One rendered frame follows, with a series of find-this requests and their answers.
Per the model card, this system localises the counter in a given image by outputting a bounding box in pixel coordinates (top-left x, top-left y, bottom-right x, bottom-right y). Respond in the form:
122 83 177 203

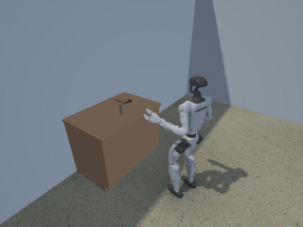
62 92 162 193

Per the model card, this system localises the right robot foot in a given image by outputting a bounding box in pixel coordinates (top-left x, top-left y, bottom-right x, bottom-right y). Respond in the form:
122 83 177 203
181 175 196 189

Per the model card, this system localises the left robot upper arm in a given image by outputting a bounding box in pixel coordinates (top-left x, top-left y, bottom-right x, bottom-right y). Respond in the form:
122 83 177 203
178 102 190 136

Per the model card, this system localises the robot left forearm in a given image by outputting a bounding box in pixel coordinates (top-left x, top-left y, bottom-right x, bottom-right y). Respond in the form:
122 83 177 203
158 118 186 136

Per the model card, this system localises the robot left thigh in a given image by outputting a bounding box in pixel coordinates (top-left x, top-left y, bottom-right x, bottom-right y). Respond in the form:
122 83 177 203
169 140 187 172

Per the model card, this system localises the robot left hand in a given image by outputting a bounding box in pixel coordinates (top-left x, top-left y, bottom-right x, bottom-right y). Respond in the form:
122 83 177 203
143 109 160 124

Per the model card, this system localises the right robot upper arm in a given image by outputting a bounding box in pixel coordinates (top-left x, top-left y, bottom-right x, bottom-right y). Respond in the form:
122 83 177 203
202 96 212 122

